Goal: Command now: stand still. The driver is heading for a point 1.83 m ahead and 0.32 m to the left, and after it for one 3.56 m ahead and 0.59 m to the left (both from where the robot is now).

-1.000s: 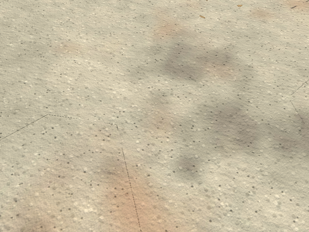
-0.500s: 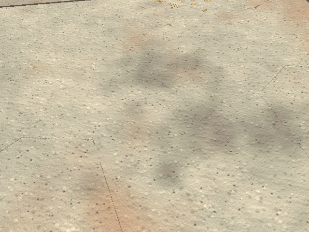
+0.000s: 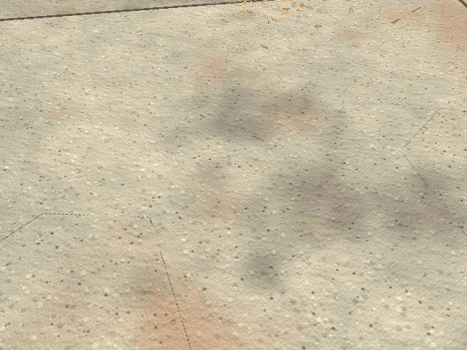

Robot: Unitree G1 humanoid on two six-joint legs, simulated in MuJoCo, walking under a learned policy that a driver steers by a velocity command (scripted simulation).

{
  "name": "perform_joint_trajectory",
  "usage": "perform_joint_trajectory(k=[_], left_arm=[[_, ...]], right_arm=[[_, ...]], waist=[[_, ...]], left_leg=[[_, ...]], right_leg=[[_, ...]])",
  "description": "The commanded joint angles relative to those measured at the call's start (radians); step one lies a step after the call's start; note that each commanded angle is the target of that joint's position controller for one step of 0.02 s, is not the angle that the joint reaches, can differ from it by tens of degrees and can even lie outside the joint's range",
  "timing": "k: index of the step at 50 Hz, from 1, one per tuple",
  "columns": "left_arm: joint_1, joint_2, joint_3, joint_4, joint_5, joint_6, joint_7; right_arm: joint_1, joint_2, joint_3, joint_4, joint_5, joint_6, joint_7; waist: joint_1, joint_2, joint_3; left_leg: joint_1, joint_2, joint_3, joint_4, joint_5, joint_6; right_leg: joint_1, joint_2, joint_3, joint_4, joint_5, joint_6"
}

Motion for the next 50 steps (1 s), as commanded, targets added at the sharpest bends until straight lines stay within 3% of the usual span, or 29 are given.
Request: perform_joint_trajectory(k=[1, 6, 8, 11, 15, 17, 19, 20, 21, 22, 23, 24, 25, 26, 27, 29, 32, 34, 36, 38, 40, 41, 42, 43, 44, 45, 46, 47, 50], left_arm=[[-0.007, 0.11, 0.018, -0.017, -0.001, -0.01, 0.006], [-0.003, 0.106, 0.014, 0.016, -0.002, -0.01, 0.008], [0.022, 0.109, 0.017, 0.036, -0.011, -0.007, 0.01], [0.021, 0.112, 0.02, 0.025, -0.02, -0.027, 0.009], [0.026, 0.087, 0.016, 0.019, -0.03, -0.086, -0.011], [0.0, 0.062, 0.011, 0.003, -0.032, -0.11, -0.024], [0.012, 0.044, 0.006, -0.004, -0.033, -0.129, -0.035], [0.047, 0.051, 0.007, 0.008, -0.033, -0.136, -0.04], [0.125, 0.067, 0.014, 0.039, -0.034, -0.14, -0.044], [0.262, 0.114, 0.033, 0.096, -0.039, -0.141, -0.046], [0.455, 0.222, 0.07, 0.155, -0.039, -0.133, -0.044], [0.473, 0.193, 0.055, 0.152, -0.023, -0.128, -0.051], [0.414, 0.122, 0.03, 0.131, -0.008, -0.129, -0.052], [0.38, 0.097, 0.019, 0.112, -0.004, -0.129, -0.05], [0.355, 0.09, 0.009, 0.108, -0.01, -0.125, -0.049], [0.307, 0.054, -0.012, 0.091, -0.011, -0.107, -0.039], [0.214, 0.094, -0.013, 0.04, -0.004, -0.098, -0.009], [0.271, 0.156, 0.004, 0.05, -0.014, -0.111, 0.002], [0.296, 0.165, 0.013, 0.063, -0.031, -0.116, 0.003], [0.293, 0.171, 0.022, 0.061, -0.023, -0.107, 0.0], [0.275, 0.166, 0.025, 0.049, -0.002, -0.08, -0.003], [0.275, 0.142, 0.015, 0.031, 0.009, -0.074, -0.006], [0.428, -0.021, -0.027, 0.016, 0.007, -0.088, -0.021], [0.402, 0.008, -0.024, 0.032, -0.012, -0.119, -0.034], [0.279, 0.103, 0.003, -0.017, -0.046, -0.138, -0.039], [0.196, 0.126, 0.007, -0.044, -0.052, -0.145, -0.033], [0.165, 0.123, 0.013, -0.051, -0.041, -0.142, -0.024], [0.19, 0.108, 0.018, -0.046, -0.03, -0.127, -0.016], [0.214, 0.07, 0.019, -0.047, -0.019, -0.091, -0.008]], right_arm=[[0.005, -0.114, -0.022, -0.022, 0.001, -0.008, -0.004], [0.014, -0.111, -0.018, 0.009, 0.002, -0.006, -0.006], [0.039, -0.114, -0.021, 0.028, 0.01, -0.001, -0.011], [0.037, -0.124, -0.024, 0.015, 0.022, -0.013, -0.015], [0.1, -0.133, -0.032, 0.026, 0.035, -0.062, 0.001], [0.145, -0.154, -0.039, 0.035, 0.04, -0.075, 0.01], [0.152, -0.19, -0.048, 0.033, 0.044, -0.079, 0.014], [0.122, -0.185, -0.048, 0.019, 0.045, -0.08, 0.017], [0.068, -0.174, -0.045, -0.005, 0.043, -0.083, 0.02], [-0.027, -0.152, -0.038, -0.052, 0.04, -0.091, 0.025], [-0.093, -0.119, -0.031, -0.1, 0.029, -0.113, 0.032], [-0.059, -0.099, -0.028, -0.094, 0.027, -0.125, 0.034], [-0.072, -0.108, -0.028, -0.099, 0.053, -0.127, 0.042], [-0.092, -0.09, -0.022, -0.106, 0.07, -0.125, 0.049], [-0.121, -0.076, -0.018, -0.123, 0.065, -0.123, 0.053], [-0.135, -0.066, -0.018, -0.143, 0.04, -0.116, 0.06], [-0.219, -0.021, 0.005, -0.191, 0.024, -0.105, 0.072], [-0.28, -0.035, 0.005, -0.224, 0.028, -0.095, 0.068], [-0.295, -0.079, -0.007, -0.239, 0.038, -0.087, 0.065], [-0.24, -0.124, -0.029, -0.231, 0.038, -0.087, 0.064], [0.0, -0.179, -0.066, -0.158, 0.043, -0.076, 0.056], [0.157, -0.212, -0.081, -0.117, 0.041, -0.069, 0.05], [0.265, -0.307, -0.1, -0.084, 0.011, -0.069, 0.052], [0.25, -0.232, -0.076, -0.078, 0.013, -0.07, 0.06], [0.138, -0.184, -0.06, -0.088, 0.02, -0.08, 0.063], [0.037, -0.155, -0.05, -0.11, 0.019, -0.088, 0.065], [-0.027, -0.133, -0.043, -0.114, 0.008, -0.096, 0.07], [-0.062, -0.113, -0.036, -0.114, -0.003, -0.103, 0.073], [-0.044, -0.109, -0.034, -0.085, 0.002, -0.109, 0.072]], waist=[[-0.002, 0.002, -0.027], [-0.001, 0.005, -0.023], [0.0, 0.006, -0.03], [0.0, 0.01, 0.091], [-0.014, 0.039, 0.083], [-0.026, 0.095, 0.076], [-0.003, 0.174, 0.077], [0.021, 0.165, 0.076], [0.061, 0.131, 0.057], [0.118, 0.017, 0.012], [0.177, -0.217, -0.057], [0.159, -0.294, -0.07], [0.123, -0.146, -0.007], [0.104, -0.088, 0.024], [0.085, -0.042, 0.065], [0.046, -0.05, 0.079], [0.034, -0.075, 0.098], [0.042, -0.104, 0.095], [0.025, -0.105, 0.103], [-0.018, -0.117, 0.039], [-0.138, -0.132, -0.118], [-0.199, -0.093, -0.21], [-0.123, 0.21, -0.4], [-0.13, 0.243, -0.437], [-0.102, 0.19, -0.224], [-0.072, 0.09, -0.122], [-0.035, 0.037, -0.064], [0.008, 0.061, -0.053], [0.042, 0.084, -0.028]], left_leg=[[-0.022, 0.032, -0.031, -0.086, 0.149, 0.017], [-0.023, 0.026, -0.026, -0.09, 0.147, 0.016], [-0.038, -0.002, -0.006, -0.079, -0.125, 0.034], [-0.15, 0.026, -0.07, -0.086, -0.445, 0.089], [-0.1, 0.093, -0.189, -0.1, -0.418, 0.15], [-0.028, 0.154, -0.301, -0.164, -0.41, 0.195], [0.007, 0.245, -0.428, -0.208, -0.307, 0.242], [-0.007, 0.247, -0.41, -0.171, -0.176, 0.237], [-0.06, 0.206, -0.331, -0.088, -0.007, 0.207], [-0.197, 0.101, -0.171, 0.093, 0.195, 0.145], [-0.465, -0.045, 0.03, 0.47, 0.275, 0.05], [-0.698, -0.078, -0.006, 0.692, -0.246, 0.03], [-0.798, -0.021, -0.082, 0.817, -0.292, 0.058], [-0.878, 0.011, -0.083, 0.882, -0.247, 0.076], [-0.933, 0.054, -0.062, 0.856, -0.187, 0.082], [-0.832, 0.1, -0.015, 0.726, -0.069, 0.066], [-0.496, 0.058, 0.063, 0.36, 0.197, 0.015], [-0.343, 0.02, 0.075, 0.201, 0.292, 0.014], [-0.332, 0.009, 0.048, 0.094, 0.319, 0.04], [-0.26, -0.019, 0.045, 0.058, 0.3, 0.072], [0.0, -0.064, 0.075, 0.089, 0.224, 0.121], [0.262, 0.027, -0.023, 0.113, 0.194, 0.161], [0.609, 0.311, -0.526, 0.01, -0.079, 0.34], [0.571, 0.363, -0.831, -0.223, -0.24, 0.357], [0.4, 0.336, -0.707, -0.254, -0.282, 0.296], [0.22, 0.305, -0.557, -0.275, -0.201, 0.266], [0.067, 0.266, -0.432, -0.298, -0.081, 0.248], [-0.03, 0.222, -0.337, -0.322, -0.009, 0.228], [-0.144, 0.185, -0.224, -0.386, 0.037, 0.248]], right_leg=[[0.015, -0.041, 0.042, -0.076, 0.163, -0.02], [0.015, -0.04, 0.037, -0.079, 0.163, -0.019], [-0.003, -0.01, 0.01, -0.066, -0.126, -0.036], [-0.138, -0.027, 0.051, -0.064, -0.45, -0.08], [-0.183, -0.042, 0.069, 0.003, -0.349, -0.098], [-0.233, -0.012, 0.02, 0.08, -0.254, -0.09], [-0.242, 0.003, -0.035, 0.143, -0.152, -0.092], [-0.197, -0.002, -0.035, 0.107, -0.119, -0.099], [-0.087, -0.001, -0.019, 0.051, -0.059, -0.105], [0.125, -0.036, 0.076, -0.018, 0.077, -0.128], [0.433, -0.172, 0.344, -0.117, 0.22, -0.201], [0.552, -0.339, 0.573, -0.176, 0.412, -0.275], [0.525, -0.368, 0.542, -0.154, 0.414, -0.289], [0.523, -0.359, 0.467, -0.164, 0.41, -0.285], [0.494, -0.35, 0.393, -0.196, 0.411, -0.263], [0.36, -0.282, 0.258, -0.273, 0.419, -0.202], [0.046, -0.159, 0.074, -0.382, 0.358, -0.164], [0.009, -0.179, 0.07, -0.453, 0.333, -0.165], [0.111, -0.215, 0.062, -0.439, 0.377, -0.154], [0.232, -0.243, 0.048, -0.323, 0.65, -0.126], [0.248, -0.214, 0.005, -0.013, 0.919, -0.088], [0.066, -0.179, -0.004, 0.244, 0.747, -0.066], [-0.297, 0.006, -0.016, 0.689, 0.164, -0.008], [-0.401, 0.047, 0.119, 0.86, -0.275, -0.028], [-0.506, -0.013, 0.107, 0.926, -0.23, -0.05], [-0.489, -0.071, 0.081, 0.888, -0.132, -0.066], [-0.44, -0.114, 0.063, 0.825, -0.06, -0.066], [-0.365, -0.151, 0.07, 0.769, -0.017, -0.067], [-0.317, -0.169, 0.048, 0.674, 0.01, -0.045]])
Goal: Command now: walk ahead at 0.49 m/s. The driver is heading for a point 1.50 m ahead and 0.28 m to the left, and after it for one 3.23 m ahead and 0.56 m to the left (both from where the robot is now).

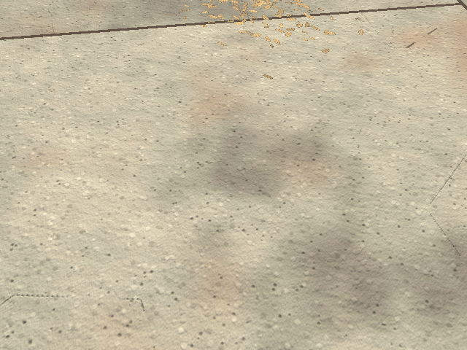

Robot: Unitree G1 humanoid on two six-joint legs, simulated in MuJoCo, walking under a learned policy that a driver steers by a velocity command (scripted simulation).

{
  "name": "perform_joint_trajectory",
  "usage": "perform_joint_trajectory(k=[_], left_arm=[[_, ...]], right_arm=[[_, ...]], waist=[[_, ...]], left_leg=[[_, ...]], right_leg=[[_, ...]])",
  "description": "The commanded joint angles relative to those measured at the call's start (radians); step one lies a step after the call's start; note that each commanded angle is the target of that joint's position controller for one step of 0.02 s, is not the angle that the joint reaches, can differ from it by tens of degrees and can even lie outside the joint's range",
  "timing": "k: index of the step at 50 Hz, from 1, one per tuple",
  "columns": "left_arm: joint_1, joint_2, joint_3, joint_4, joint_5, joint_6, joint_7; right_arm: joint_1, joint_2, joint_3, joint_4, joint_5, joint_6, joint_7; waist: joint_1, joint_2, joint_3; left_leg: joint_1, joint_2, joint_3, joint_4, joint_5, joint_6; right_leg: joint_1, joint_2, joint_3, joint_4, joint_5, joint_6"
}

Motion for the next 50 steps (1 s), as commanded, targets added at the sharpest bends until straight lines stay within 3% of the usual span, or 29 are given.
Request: perform_joint_trajectory(k=[1, 5, 9, 13, 16, 17, 18, 19, 20, 21, 22, 23, 24, 26, 29, 33, 36, 40, 42, 44, 45, 46, 47, 48, 49, 50], left_arm=[[0.093, 0.054, 0.019, -0.03, 0.011, 0.02, 0.011], [-0.067, 0.067, 0.027, -0.088, 0.023, 0.011, 0.009], [-0.207, 0.042, 0.017, -0.127, 0.013, -0.002, -0.007], [-0.303, 0.045, 0.008, -0.168, 0.003, -0.011, -0.03], [-0.286, 0.081, 0.017, -0.185, 0.0, -0.023, -0.042], [-0.222, 0.103, 0.028, -0.173, 0.0, -0.028, -0.042], [-0.076, 0.149, 0.053, -0.131, 0.002, -0.033, -0.036], [0.125, 0.228, 0.078, -0.091, 0.018, -0.035, -0.025], [0.216, 0.318, 0.102, -0.059, 0.023, -0.023, -0.024], [0.216, 0.208, 0.072, -0.068, 0.024, -0.023, -0.024], [0.133, 0.153, 0.053, -0.084, 0.025, -0.027, -0.021], [0.053, 0.123, 0.043, -0.1, 0.026, -0.028, -0.021], [-0.002, 0.091, 0.035, -0.103, 0.026, -0.03, -0.023], [-0.043, 0.064, 0.029, -0.096, 0.036, -0.036, -0.024], [-0.037, 0.092, 0.04, -0.078, 0.037, -0.041, -0.015], [-0.024, 0.117, 0.049, -0.069, 0.039, -0.032, 0.003], [0.012, 0.138, 0.056, -0.062, 0.03, -0.023, 0.013], [0.069, 0.158, 0.066, -0.043, 0.012, 0.005, 0.014], [0.051, 0.183, 0.074, -0.051, 0.005, 0.02, 0.017], [0.027, 0.213, 0.082, -0.065, 0.001, 0.038, 0.023], [0.006, 0.214, 0.08, -0.073, -0.003, 0.043, 0.024], [0.018, 0.182, 0.067, -0.094, 0.017, 0.036, 0.025], [0.102, 0.022, 0.022, -0.148, 0.043, 0.004, 0.009], [-0.005, 0.099, 0.029, -0.173, -0.002, -0.042, -0.006], [-0.077, 0.132, 0.039, -0.191, -0.037, -0.063, -0.014], [-0.073, 0.128, 0.036, -0.177, -0.025, -0.07, -0.01]], right_arm=[[-0.05, -0.113, -0.019, -0.048, -0.001, -0.027, -0.008], [0.038, -0.155, -0.028, -0.021, 0.003, -0.02, -0.04], [0.111, -0.169, -0.03, 0.003, 0.016, -0.008, -0.054], [0.18, -0.174, -0.035, 0.035, 0.023, 0.012, -0.054], [0.183, -0.185, -0.043, 0.041, 0.027, 0.029, -0.054], [0.161, -0.194, -0.045, 0.033, 0.027, 0.034, -0.054], [0.146, -0.175, -0.037, 0.025, 0.023, 0.038, -0.053], [0.138, -0.125, -0.015, -0.005, 0.007, 0.035, -0.05], [0.258, 0.003, 0.019, -0.019, 0.01, 0.014, -0.044], [0.218, -0.091, -0.002, -0.004, 0.035, -0.004, -0.045], [0.136, -0.157, -0.022, -0.031, 0.059, -0.013, -0.046], [0.091, -0.153, -0.024, -0.04, 0.057, -0.012, -0.051], [0.066, -0.142, -0.03, -0.042, 0.045, -0.005, -0.056], [0.094, -0.103, -0.035, -0.039, 0.043, 0.023, -0.052], [0.07, -0.064, -0.034, -0.065, 0.039, 0.051, -0.048], [-0.024, -0.053, -0.033, -0.111, 0.029, 0.052, -0.035], [-0.14, -0.036, -0.022, -0.155, 0.024, 0.048, -0.015], [-0.236, -0.04, -0.02, -0.216, 0.028, 0.049, 0.01], [-0.223, -0.065, -0.032, -0.235, 0.03, 0.052, 0.02], [-0.094, -0.119, -0.062, -0.219, 0.035, 0.057, 0.02], [0.06, -0.17, -0.093, -0.181, 0.038, 0.058, 0.011], [0.207, -0.261, -0.129, -0.145, 0.035, 0.069, -0.013], [0.16, -0.349, -0.135, -0.156, 0.036, 0.06, -0.018], [0.2, -0.278, -0.111, -0.181, 0.022, 0.046, -0.012], [0.166, -0.212, -0.094, -0.168, 0.015, 0.033, -0.011], [0.098, -0.168, -0.081, -0.177, 0.022, 0.024, -0.012]], waist=[[0.053, 0.111, -0.009], [0.013, 0.071, 0.016], [-0.038, 0.071, 0.028], [-0.069, 0.073, 0.048], [-0.037, 0.096, 0.034], [0.007, 0.111, 0.001], [0.078, 0.098, -0.089], [0.153, 0.028, -0.256], [0.104, -0.245, -0.391], [0.135, -0.188, -0.395], [0.125, -0.133, -0.256], [0.096, -0.073, -0.186], [0.074, -0.046, -0.118], [0.027, -0.075, -0.074], [0.005, -0.038, -0.027], [0.019, -0.021, 0.009], [0.059, -0.002, 0.041], [0.079, -0.001, 0.065], [0.046, -0.028, 0.033], [-0.04, -0.061, -0.058], [-0.126, -0.044, -0.137], [-0.176, 0.07, -0.222], [-0.034, 0.298, -0.29], [-0.105, 0.188, -0.384], [-0.106, 0.14, -0.249], [-0.061, 0.061, -0.172]], left_leg=[[-0.051, 0.265, -0.269, -0.318, -0.114, 0.165], [0.042, 0.273, -0.235, -0.334, -0.054, 0.163], [0.101, 0.253, -0.162, -0.324, -0.009, 0.132], [0.231, 0.293, -0.155, -0.263, 0.025, 0.125], [0.29, 0.328, -0.198, -0.177, 0.114, 0.106], [0.284, 0.317, -0.199, -0.106, 0.237, 0.094], [0.244, 0.26, -0.163, 0.062, 0.366, 0.068], [0.069, 0.194, -0.113, 0.357, 0.239, 0.03], [-0.342, 0.015, -0.046, 0.719, -0.287, -0.045], [-0.443, 0.037, -0.196, 0.87, -0.445, -0.039], [-0.505, 0.088, -0.203, 0.906, -0.367, -0.024], [-0.478, 0.14, -0.178, 0.882, -0.278, -0.024], [-0.45, 0.168, -0.175, 0.826, -0.215, -0.029], [-0.359, 0.201, -0.177, 0.772, -0.145, -0.033], [-0.397, 0.209, -0.171, 0.72, -0.08, -0.047], [-0.43, 0.201, -0.147, 0.503, 0.1, -0.062], [-0.413, 0.188, -0.078, 0.355, 0.179, -0.052], [-0.447, 0.166, -0.028, 0.258, 0.109, -0.017], [-0.371, 0.119, 0.02, 0.242, 0.021, 0.016], [-0.179, 0.041, 0.071, 0.245, -0.072, 0.061], [0.045, -0.001, 0.071, 0.175, -0.019, 0.098], [0.343, 0.104, -0.133, 0.14, -0.032, 0.152], [0.623, 0.341, -0.712, 0.029, -0.179, 0.332], [0.672, 0.398, -0.903, -0.114, -0.265, 0.356], [0.589, 0.381, -0.744, -0.128, -0.179, 0.301], [0.436, 0.337, -0.598, -0.118, -0.072, 0.257]], right_leg=[[-0.05, -0.073, 0.03, -0.064, 0.081, 0.019], [-0.19, -0.078, 0.027, -0.3, 0.295, 0.06], [-0.15, -0.033, -0.019, -0.524, 0.42, 0.073], [-0.158, -0.012, -0.024, -0.636, 0.358, 0.06], [-0.078, 0.013, -0.025, -0.695, 0.238, 0.025], [0.023, 0.038, -0.045, -0.719, 0.208, 0.01], [0.229, 0.059, -0.059, -0.739, 0.207, -0.017], [0.545, -0.087, 0.085, -0.694, 0.211, -0.08], [0.908, -0.332, 0.523, -0.776, 0.047, -0.22], [0.882, -0.339, 0.641, -0.865, -0.043, -0.215], [0.769, -0.308, 0.482, -0.878, -0.006, -0.165], [0.642, -0.272, 0.355, -0.9, 0.078, -0.139], [0.534, -0.234, 0.261, -0.942, 0.13, -0.125], [0.417, -0.19, 0.135, -1.004, 0.191, -0.107], [0.373, -0.187, 0.012, -1.043, 0.323, -0.122], [0.386, -0.163, -0.12, -1.069, 0.364, -0.111], [0.419, -0.165, -0.189, -1.076, 0.37, -0.1], [0.571, -0.208, -0.236, -1.008, 0.478, -0.085], [0.612, -0.216, -0.265, -0.914, 0.738, -0.066], [0.612, -0.206, -0.285, -0.694, 1.021, -0.043], [0.532, -0.17, -0.304, -0.488, 0.992, -0.013], [0.282, -0.122, -0.305, -0.175, 0.659, 0.037], [-0.154, 0.099, -0.179, 0.152, -0.275, 0.093], [-0.271, 0.111, 0.041, 0.248, -0.31, 0.072], [-0.35, 0.056, 0.042, 0.22, -0.207, 0.044], [-0.302, 0.002, 0.037, 0.131, -0.111, 0.028]])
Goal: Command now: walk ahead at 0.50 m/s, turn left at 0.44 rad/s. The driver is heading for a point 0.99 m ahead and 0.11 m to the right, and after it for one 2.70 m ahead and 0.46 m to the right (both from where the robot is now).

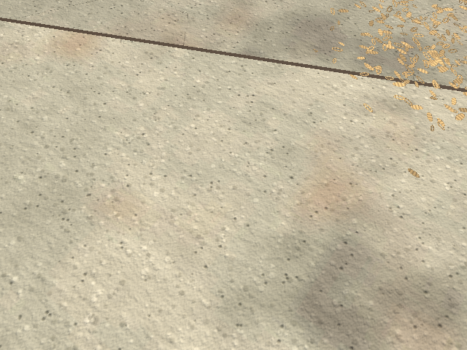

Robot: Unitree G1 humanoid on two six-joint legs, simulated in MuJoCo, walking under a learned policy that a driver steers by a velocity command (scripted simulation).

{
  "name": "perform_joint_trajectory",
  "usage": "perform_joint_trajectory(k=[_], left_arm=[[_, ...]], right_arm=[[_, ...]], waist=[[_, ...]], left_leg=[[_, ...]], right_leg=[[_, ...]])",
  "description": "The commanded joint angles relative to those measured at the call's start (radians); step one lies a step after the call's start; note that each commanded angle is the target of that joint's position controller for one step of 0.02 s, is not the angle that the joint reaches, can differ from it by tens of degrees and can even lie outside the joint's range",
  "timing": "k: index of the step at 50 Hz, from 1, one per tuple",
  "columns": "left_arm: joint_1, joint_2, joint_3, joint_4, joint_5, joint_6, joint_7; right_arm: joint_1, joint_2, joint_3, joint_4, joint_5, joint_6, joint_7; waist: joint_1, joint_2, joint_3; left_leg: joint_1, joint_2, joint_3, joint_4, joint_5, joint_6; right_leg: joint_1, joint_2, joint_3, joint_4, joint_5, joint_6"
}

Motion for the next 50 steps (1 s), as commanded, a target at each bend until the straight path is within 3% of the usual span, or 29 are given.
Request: perform_joint_trajectory(k=[1, 2, 3, 7, 10, 13, 16, 18, 19, 20, 21, 22, 23, 25, 26, 28, 31, 33, 34, 35, 37, 40, 43, 45, 46, 47, 48, 49, 50], left_arm=[[-0.054, 0.124, 0.023, -0.096, 0.009, -0.06, 0.0], [-0.028, 0.132, 0.03, -0.087, 0.017, -0.046, 0.0], [-0.015, 0.124, 0.031, -0.085, 0.021, -0.031, -0.002], [-0.069, 0.076, 0.019, -0.112, 0.043, -0.001, 0.007], [-0.154, 0.047, 0.005, -0.129, 0.039, -0.006, -0.005], [-0.215, 0.056, 0.003, -0.144, 0.032, -0.011, -0.021], [-0.21, 0.087, 0.01, -0.143, 0.043, -0.016, -0.031], [-0.123, 0.112, 0.019, -0.114, 0.054, -0.026, -0.032], [-0.07, 0.149, 0.027, -0.1, 0.066, -0.032, -0.027], [-0.033, 0.197, 0.032, -0.099, 0.083, -0.031, -0.022], [0.011, 0.12, 0.012, -0.086, 0.078, -0.012, -0.02], [0.03, 0.058, -0.007, -0.072, 0.048, 0.004, -0.024], [-0.024, 0.071, -0.008, -0.075, 0.032, 0.016, -0.026], [-0.159, 0.069, -0.015, -0.095, 0.039, 0.037, -0.022], [-0.207, 0.078, -0.011, -0.102, 0.047, 0.048, -0.02], [-0.223, 0.088, -0.004, -0.096, 0.056, 0.066, -0.013], [-0.198, 0.077, -0.007, -0.07, 0.031, 0.071, -0.003], [-0.156, 0.049, -0.019, -0.047, 0.04, 0.069, -0.007], [-0.165, 0.054, -0.013, -0.064, 0.036, 0.073, -0.005], [-0.198, 0.069, -0.01, -0.068, 0.042, 0.072, 0.0], [-0.192, 0.075, 0.001, -0.074, 0.029, 0.074, 0.009], [-0.174, 0.076, 0.013, -0.086, 0.023, 0.083, 0.003], [-0.155, 0.063, 0.021, -0.105, 0.025, 0.096, -0.011], [-0.132, 0.068, 0.027, -0.115, 0.024, 0.104, -0.021], [-0.118, 0.09, 0.036, -0.117, 0.021, 0.105, -0.023], [-0.1, 0.136, 0.051, -0.119, 0.02, 0.107, -0.019], [-0.028, 0.191, 0.065, -0.117, 0.03, 0.104, -0.016], [0.061, 0.209, 0.061, -0.105, 0.046, 0.09, -0.021], [0.028, 0.2, 0.051, -0.124, 0.045, 0.07, -0.022]], right_arm=[[0.111, -0.1, -0.026, -0.031, -0.006, -0.024, -0.009], [0.071, -0.071, -0.014, -0.045, -0.019, -0.027, -0.012], [0.067, -0.073, -0.012, -0.045, -0.023, -0.03, -0.015], [0.1, -0.122, -0.019, -0.013, -0.022, -0.035, -0.039], [0.131, -0.117, -0.015, 0.007, -0.016, -0.018, -0.055], [0.173, -0.116, -0.008, 0.036, -0.017, -0.007, -0.064], [0.159, -0.104, -0.002, 0.053, -0.022, 0.001, -0.065], [0.129, -0.099, 0.001, 0.057, -0.017, 0.007, -0.066], [0.144, -0.094, 0.004, 0.054, -0.024, 0.005, -0.066], [0.238, -0.06, 0.015, 0.054, -0.039, -0.004, -0.061], [0.322, -0.031, 0.028, 0.092, -0.025, -0.005, -0.058], [0.273, -0.092, 0.016, 0.091, -0.011, 0.009, -0.052], [0.213, -0.117, 0.006, 0.075, -0.001, 0.03, -0.054], [0.155, -0.092, 0.004, 0.071, -0.005, 0.078, -0.069], [0.159, -0.073, 0.008, 0.075, -0.008, 0.094, -0.076], [0.189, -0.035, 0.017, 0.106, -0.017, 0.098, -0.082], [0.231, -0.034, 0.013, 0.151, -0.032, 0.089, -0.073], [0.168, -0.089, 0.009, 0.119, -0.053, 0.086, -0.077], [0.136, -0.129, -0.002, 0.13, -0.041, 0.08, -0.08], [0.103, -0.101, 0.002, 0.121, -0.037, 0.066, -0.083], [0.088, -0.126, -0.009, 0.119, -0.035, 0.047, -0.095], [0.149, -0.137, -0.024, 0.12, -0.026, 0.034, -0.113], [0.133, -0.139, -0.031, 0.096, -0.021, 0.037, -0.132], [0.096, -0.14, -0.033, 0.075, -0.015, 0.04, -0.137], [0.099, -0.141, -0.036, 0.068, -0.018, 0.042, -0.137], [0.106, -0.13, -0.037, 0.057, -0.026, 0.044, -0.136], [0.058, -0.103, -0.029, 0.029, -0.029, 0.046, -0.133], [0.01, -0.066, -0.015, 0.0, -0.029, 0.049, -0.126], [0.047, -0.066, -0.013, 0.006, -0.019, 0.047, -0.116]], waist=[[-0.045, -0.001, -0.156], [-0.013, 0.013, -0.144], [0.001, 0.022, -0.14], [0.008, 0.027, -0.09], [-0.036, 0.059, -0.105], [-0.07, 0.077, -0.116], [-0.055, 0.087, -0.113], [0.002, 0.079, -0.137], [0.016, 0.034, -0.188], [-0.025, -0.089, -0.309], [-0.001, -0.223, -0.432], [0.023, -0.19, -0.431], [0.015, -0.112, -0.341], [-0.025, -0.068, -0.185], [-0.047, -0.113, -0.148], [-0.053, -0.163, -0.143], [-0.074, -0.128, -0.181], [-0.038, -0.038, -0.112], [0.002, 0.092, -0.062], [-0.01, 0.102, -0.038], [-0.005, 0.13, -0.03], [-0.032, 0.118, -0.055], [-0.034, 0.147, -0.088], [-0.019, 0.134, -0.092], [-0.019, 0.072, -0.1], [-0.026, -0.059, -0.115], [0.016, -0.216, -0.156], [0.061, -0.28, -0.231], [0.037, -0.183, -0.271]], left_leg=[[0.467, 0.294, -0.471, -0.344, 0.117, 0.195], [0.379, 0.268, -0.409, -0.365, 0.2, 0.181], [0.33, 0.258, -0.382, -0.388, 0.25, 0.18], [0.231, 0.205, -0.193, -0.383, 0.699, 0.151], [0.235, 0.142, -0.107, -0.36, 0.688, 0.077], [0.299, 0.17, -0.137, -0.338, 0.595, 0.057], [0.387, 0.217, -0.195, -0.255, 0.586, 0.062], [0.415, 0.202, -0.208, -0.137, 0.633, 0.036], [0.381, 0.143, -0.184, -0.032, 0.593, -0.004], [0.208, 0.073, -0.176, 0.146, 0.31, -0.053], [0.067, 0.004, -0.154, 0.379, -0.243, -0.118], [0.006, 0.009, -0.178, 0.471, -0.527, -0.139], [-0.036, 0.044, -0.191, 0.52, -0.499, -0.151], [-0.016, 0.101, -0.154, 0.415, -0.421, -0.165], [0.049, 0.112, -0.132, 0.291, -0.383, -0.167], [0.188, 0.088, -0.081, 0.128, -0.272, -0.164], [0.348, 0.066, -0.038, -0.091, -0.005, -0.122], [0.316, 0.17, -0.151, -0.209, -0.063, -0.065], [0.136, 0.167, -0.156, -0.231, -0.297, -0.036], [0.081, 0.155, -0.15, -0.267, -0.353, -0.046], [0.115, 0.175, -0.154, -0.267, -0.237, -0.061], [0.216, 0.251, -0.18, -0.209, 0.025, -0.022], [0.261, 0.335, -0.204, -0.155, 0.226, 0.022], [0.231, 0.349, -0.183, -0.11, 0.251, 0.013], [0.2, 0.306, -0.125, -0.058, 0.215, -0.022], [0.136, 0.208, -0.016, 0.066, 0.138, -0.089], [-0.026, 0.052, 0.046, 0.298, -0.103, -0.171], [-0.178, -0.007, -0.072, 0.516, -0.502, -0.177], [-0.206, 0.027, -0.164, 0.637, -0.49, -0.163]], right_leg=[[-0.465, -0.07, 0.103, 0.051, 0.131, -0.034], [-0.391, -0.096, 0.109, 0.008, 0.167, -0.03], [-0.349, -0.101, 0.105, -0.024, 0.185, -0.021], [-0.329, -0.07, 0.051, -0.224, 0.313, 0.033], [-0.256, -0.019, 0.021, -0.477, 0.546, 0.024], [-0.223, 0.012, 0.028, -0.602, 0.656, 0.012], [-0.23, 0.019, 0.05, -0.66, 0.558, -0.025], [-0.13, 0.04, 0.033, -0.751, 0.582, -0.063], [0.016, -0.006, 0.071, -0.766, 0.91, -0.094], [0.299, -0.158, 0.206, -0.665, 1.27, -0.197], [0.456, -0.318, 0.376, -0.665, 1.374, -0.355], [0.425, -0.337, 0.447, -0.719, 1.194, -0.375], [0.326, -0.31, 0.439, -0.764, 0.915, -0.339], [0.079, -0.242, 0.357, -0.869, 0.498, -0.262], [-0.017, -0.195, 0.312, -0.912, 0.347, -0.222], [-0.111, -0.134, 0.231, -0.938, 0.28, -0.197], [-0.144, -0.102, 0.172, -0.916, 0.1, -0.15], [-0.191, -0.047, 0.14, -0.867, -0.039, -0.059], [-0.099, 0.02, 0.064, -0.827, 0.051, -0.029], [-0.049, 0.032, 0.057, -0.761, 0.138, -0.02], [-0.088, 0.055, 0.039, -0.674, 0.251, -0.042], [-0.186, 0.065, 0.036, -0.565, 0.372, -0.065], [-0.225, 0.055, 0.028, -0.463, 0.305, -0.072], [-0.186, 0.042, 0.032, -0.471, 0.298, -0.093], [-0.136, 0.034, 0.063, -0.517, 0.434, -0.111], [-0.066, -0.012, 0.185, -0.616, 0.579, -0.154], [0.085, -0.128, 0.465, -0.756, 0.679, -0.269], [0.24, -0.238, 0.671, -0.838, 0.699, -0.36], [0.262, -0.248, 0.656, -0.821, 0.659, -0.352]])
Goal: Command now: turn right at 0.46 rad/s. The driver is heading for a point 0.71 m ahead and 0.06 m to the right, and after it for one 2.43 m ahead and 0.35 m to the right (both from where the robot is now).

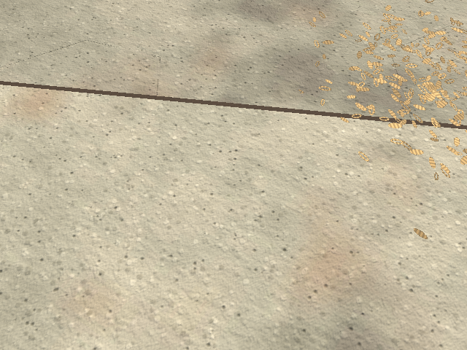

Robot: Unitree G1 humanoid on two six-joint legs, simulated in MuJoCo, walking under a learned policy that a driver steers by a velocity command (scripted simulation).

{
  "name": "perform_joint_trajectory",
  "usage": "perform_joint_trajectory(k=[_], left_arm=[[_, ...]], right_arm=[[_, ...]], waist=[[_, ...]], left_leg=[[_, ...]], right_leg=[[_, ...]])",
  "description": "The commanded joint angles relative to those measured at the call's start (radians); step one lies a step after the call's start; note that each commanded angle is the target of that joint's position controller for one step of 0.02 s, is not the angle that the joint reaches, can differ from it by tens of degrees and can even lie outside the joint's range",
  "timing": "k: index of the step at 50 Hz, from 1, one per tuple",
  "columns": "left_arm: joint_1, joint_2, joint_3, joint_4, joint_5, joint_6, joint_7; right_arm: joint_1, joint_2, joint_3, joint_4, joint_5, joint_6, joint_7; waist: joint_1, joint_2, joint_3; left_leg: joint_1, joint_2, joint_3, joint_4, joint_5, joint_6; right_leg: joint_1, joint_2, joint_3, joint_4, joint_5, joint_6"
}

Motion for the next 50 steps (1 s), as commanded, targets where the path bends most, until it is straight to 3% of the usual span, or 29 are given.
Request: perform_joint_trajectory(k=[1, 2, 3, 5, 9, 11, 13, 14, 15, 16, 17, 18, 19, 20, 25, 28, 32, 34, 36, 37, 38, 39, 40, 41, 42, 43, 45, 47, 50], left_arm=[[0.064, 0.167, 0.03, -0.077, -0.001, -0.04, 0.003], [0.017, 0.158, 0.027, -0.09, -0.014, -0.039, 0.012], [-0.009, 0.144, 0.023, -0.097, -0.02, -0.029, 0.022], [-0.014, 0.143, 0.025, -0.101, -0.014, -0.007, 0.034], [-0.016, 0.161, 0.037, -0.118, -0.016, 0.012, 0.05], [-0.031, 0.156, 0.038, -0.13, -0.023, 0.021, 0.052], [-0.051, 0.139, 0.03, -0.137, -0.03, 0.029, 0.058], [-0.033, 0.112, 0.022, -0.133, -0.028, 0.029, 0.059], [-0.017, 0.045, 0.004, -0.134, -0.023, 0.025, 0.058], [-0.04, 0.028, 0.003, -0.171, -0.034, 0.004, 0.055], [-0.052, 0.09, 0.017, -0.181, -0.03, -0.02, 0.051], [-0.008, 0.125, 0.027, -0.148, -0.027, -0.029, 0.044], [0.038, 0.127, 0.03, -0.111, -0.017, -0.031, 0.04], [0.045, 0.117, 0.03, -0.097, -0.008, -0.036, 0.035], [-0.07, 0.046, 0.006, -0.123, -0.014, -0.059, 0.016], [-0.143, 0.019, -0.009, -0.149, -0.023, -0.072, 0.009], [-0.173, 0.03, -0.015, -0.162, -0.035, -0.083, -0.009], [-0.152, 0.049, -0.012, -0.165, -0.042, -0.088, -0.015], [-0.023, 0.084, 0.006, -0.125, -0.04, -0.09, -0.012], [0.122, 0.132, 0.03, -0.084, -0.041, -0.091, -0.002], [0.312, 0.214, 0.05, -0.054, -0.025, -0.085, 0.01], [0.35, 0.266, 0.056, -0.04, -0.015, -0.081, 0.0], [0.307, 0.168, 0.03, -0.046, -0.012, -0.089, -0.006], [0.241, 0.115, 0.012, -0.053, -0.014, -0.093, -0.007], [0.173, 0.088, 0.001, -0.064, -0.011, -0.096, -0.009], [0.127, 0.065, -0.004, -0.066, -0.006, -0.097, -0.011], [0.1, 0.047, -0.006, -0.055, 0.004, -0.108, -0.01], [0.114, 0.057, -0.001, -0.037, 0.008, -0.12, -0.008], [0.113, 0.076, 0.002, -0.019, 0.01, -0.124, 0.002]], right_arm=[[-0.006, -0.082, -0.011, -0.087, 0.013, -0.014, 0.012], [-0.01, -0.099, -0.016, -0.083, 0.008, -0.016, 0.009], [-0.017, -0.113, -0.021, -0.083, 0.001, -0.018, 0.004], [-0.021, -0.085, -0.013, -0.086, 0.003, -0.024, 0.006], [-0.027, -0.066, 0.001, -0.088, 0.017, -0.035, 0.022], [-0.011, -0.091, -0.005, -0.091, 0.022, -0.039, 0.038], [0.053, -0.092, -0.008, -0.07, 0.021, -0.045, 0.054], [0.089, -0.098, -0.012, -0.058, 0.014, -0.049, 0.057], [0.162, -0.141, -0.02, -0.049, -0.005, -0.055, 0.054], [0.162, -0.239, -0.037, -0.057, -0.038, -0.061, 0.062], [0.081, -0.224, -0.035, -0.082, -0.054, -0.081, 0.066], [0.022, -0.162, -0.02, -0.093, -0.028, -0.093, 0.059], [0.008, -0.128, -0.011, -0.093, -0.007, -0.097, 0.055], [0.022, -0.123, -0.009, -0.086, 0.005, -0.097, 0.053], [0.165, -0.12, -0.002, -0.038, 0.01, -0.105, 0.055], [0.2, -0.151, -0.007, -0.027, 0.015, -0.101, 0.054], [0.24, -0.181, -0.012, -0.009, 0.028, -0.095, 0.066], [0.244, -0.185, -0.014, -0.002, 0.035, -0.087, 0.071], [0.219, -0.183, -0.011, -0.006, 0.037, -0.078, 0.071], [0.211, -0.148, 0.002, -0.01, 0.028, -0.08, 0.073], [0.192, -0.07, 0.031, -0.05, -0.002, -0.088, 0.077], [0.25, -0.015, 0.044, -0.076, 0.022, -0.113, 0.074], [0.188, -0.131, 0.015, -0.067, 0.047, -0.126, 0.075], [0.138, -0.156, 0.006, -0.077, 0.057, -0.129, 0.08], [0.127, -0.134, 0.008, -0.068, 0.049, -0.123, 0.079], [0.113, -0.121, 0.006, -0.068, 0.037, -0.115, 0.079], [0.133, -0.078, 0.011, -0.06, 0.037, -0.093, 0.085], [0.123, -0.061, 0.012, -0.07, 0.035, -0.078, 0.085], [0.048, -0.054, 0.018, -0.11, 0.028, -0.078, 0.089]], waist=[[0.033, -0.112, -0.224], [0.017, -0.065, -0.189], [0.009, -0.069, -0.182], [0.004, -0.112, -0.169], [0.014, -0.157, -0.181], [0.003, -0.185, -0.182], [-0.041, -0.198, -0.162], [-0.057, -0.168, -0.145], [-0.071, -0.005, -0.156], [-0.05, 0.219, -0.089], [-0.019, 0.223, -0.001], [0.016, 0.186, 0.026], [0.029, 0.155, 0.011], [0.023, 0.139, 0.002], [-0.044, 0.129, 0.016], [-0.079, 0.151, 0.02], [-0.096, 0.153, 0.036], [-0.072, 0.156, 0.038], [0.011, 0.134, -0.015], [0.08, 0.088, -0.109], [0.149, -0.111, -0.283], [0.112, -0.362, -0.347], [0.129, -0.209, -0.23], [0.104, -0.171, -0.13], [0.072, -0.114, -0.087], [0.05, -0.11, -0.04], [0.015, -0.129, -0.024], [0.005, -0.092, -0.014], [0.008, -0.066, 0.013]], left_leg=[[-0.312, -0.046, -0.113, 0.362, -0.075, 0.003], [-0.304, -0.028, -0.112, 0.309, -0.003, 0.004], [-0.262, -0.014, -0.107, 0.235, 0.048, 0.001], [-0.185, -0.041, -0.072, 0.081, 0.093, -0.013], [-0.052, -0.08, -0.073, -0.168, 0.158, -0.026], [0.028, -0.085, -0.061, -0.276, 0.194, -0.012], [0.177, -0.081, -0.012, -0.429, 0.288, 0.023], [0.272, -0.051, -0.013, -0.491, 0.277, 0.048], [0.376, 0.138, -0.219, -0.599, 0.09, 0.106], [0.315, 0.319, -0.581, -0.747, -0.18, 0.227], [0.217, 0.358, -0.682, -0.8, -0.279, 0.29], [0.219, 0.315, -0.579, -0.794, -0.217, 0.26], [0.247, 0.263, -0.483, -0.788, -0.131, 0.222], [0.26, 0.235, -0.42, -0.789, -0.067, 0.203], [0.277, 0.19, -0.251, -0.82, 0.145, 0.215], [0.257, 0.183, -0.186, -0.818, 0.238, 0.214], [0.233, 0.211, -0.169, -0.785, 0.258, 0.23], [0.242, 0.24, -0.188, -0.759, 0.273, 0.229], [0.204, 0.219, -0.149, -0.642, 0.457, 0.198], [0.14, 0.16, -0.08, -0.448, 0.581, 0.163], [-0.062, 0.086, 0.004, -0.07, 0.39, 0.109], [-0.382, -0.049, -0.013, 0.195, -0.019, 0.074], [-0.47, 0.01, -0.105, 0.326, 0.015, 0.086], [-0.492, 0.047, -0.106, 0.328, 0.119, 0.107], [-0.452, 0.085, -0.094, 0.296, 0.21, 0.103], [-0.428, 0.102, -0.093, 0.251, 0.27, 0.097], [-0.364, 0.114, -0.094, 0.229, 0.345, 0.088], [-0.387, 0.102, -0.107, 0.205, 0.397, 0.072], [-0.394, 0.078, -0.103, 0.021, 0.536, 0.06]], right_leg=[[0.414, -0.331, 0.534, -0.296, 0.411, -0.249], [0.353, -0.301, 0.472, -0.307, 0.375, -0.213], [0.309, -0.266, 0.425, -0.318, 0.319, -0.183], [0.255, -0.205, 0.375, -0.335, 0.27, -0.162], [0.227, -0.19, 0.406, -0.356, 0.181, -0.155], [0.177, -0.176, 0.446, -0.397, -0.093, -0.144], [0.067, -0.141, 0.428, -0.393, -0.302, -0.102], [-0.02, -0.097, 0.389, -0.345, -0.368, -0.06], [-0.152, -0.012, 0.274, -0.088, -0.397, 0.001], [-0.329, 0.109, 0.147, 0.147, -0.319, 0.015], [-0.372, 0.031, 0.214, 0.263, -0.243, 0.012], [-0.379, 0.011, 0.216, 0.31, -0.146, 0.013], [-0.357, -0.003, 0.187, 0.332, -0.086, 0.03], [-0.349, -0.015, 0.151, 0.352, -0.036, 0.045], [-0.336, -0.091, 0.017, 0.262, 0.127, 0.088], [-0.228, -0.093, -0.021, 0.059, 0.156, 0.096], [-0.092, -0.079, -0.054, -0.094, 0.101, 0.075], [-0.024, -0.078, -0.051, -0.154, 0.075, 0.042], [0.192, -0.047, -0.074, -0.227, 0.088, 0.003], [0.408, -0.071, -0.036, -0.238, 0.088, -0.029], [0.695, -0.303, 0.237, -0.231, 0.057, -0.098], [0.845, -0.473, 0.649, -0.381, -0.18, -0.228], [0.739, -0.452, 0.616, -0.422, -0.262, -0.208], [0.636, -0.413, 0.473, -0.435, -0.22, -0.167], [0.541, -0.365, 0.366, -0.463, -0.127, -0.144], [0.467, -0.328, 0.273, -0.489, -0.03, -0.13], [0.385, -0.287, 0.14, -0.52, 0.15, -0.11], [0.366, -0.284, 0.059, -0.531, 0.301, -0.119], [0.346, -0.271, -0.041, -0.554, 0.388, -0.113]])
Keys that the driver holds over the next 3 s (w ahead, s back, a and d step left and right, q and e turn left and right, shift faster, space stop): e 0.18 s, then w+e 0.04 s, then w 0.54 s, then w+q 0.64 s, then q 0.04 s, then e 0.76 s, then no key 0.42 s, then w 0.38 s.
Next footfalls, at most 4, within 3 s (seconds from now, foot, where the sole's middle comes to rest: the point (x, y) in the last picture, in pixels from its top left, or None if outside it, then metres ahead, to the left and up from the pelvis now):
0.30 left None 0.07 0.14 -0.76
0.74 right None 0.19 -0.17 -0.76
1.26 left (257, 305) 0.56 -0.02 -0.76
1.70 right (309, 228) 0.81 -0.20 -0.76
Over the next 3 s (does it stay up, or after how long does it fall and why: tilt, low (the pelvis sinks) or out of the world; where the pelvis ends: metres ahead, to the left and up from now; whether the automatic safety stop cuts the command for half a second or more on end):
stays up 0.78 -0.08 0.02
